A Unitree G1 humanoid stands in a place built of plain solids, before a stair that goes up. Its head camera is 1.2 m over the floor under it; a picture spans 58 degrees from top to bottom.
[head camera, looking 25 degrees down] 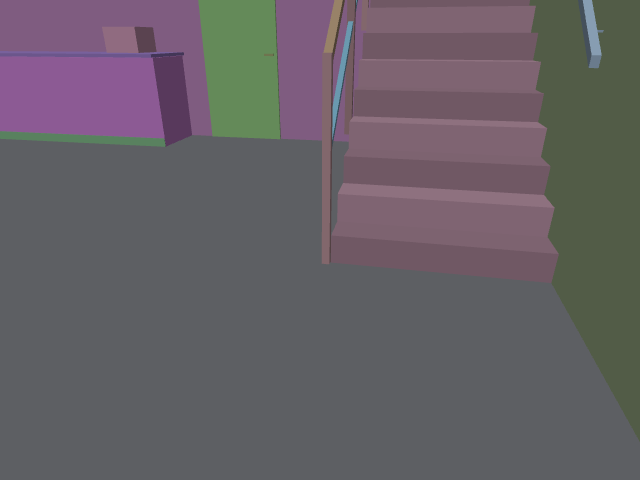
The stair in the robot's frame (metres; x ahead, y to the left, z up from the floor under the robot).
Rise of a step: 0.18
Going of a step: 0.22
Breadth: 1.21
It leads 11 degrees to the right of straight ahead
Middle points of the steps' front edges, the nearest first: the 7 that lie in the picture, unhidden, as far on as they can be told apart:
2.14 -0.66 0.18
2.35 -0.70 0.35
2.57 -0.74 0.53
2.78 -0.78 0.71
3.00 -0.83 0.88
3.21 -0.87 1.06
3.43 -0.91 1.23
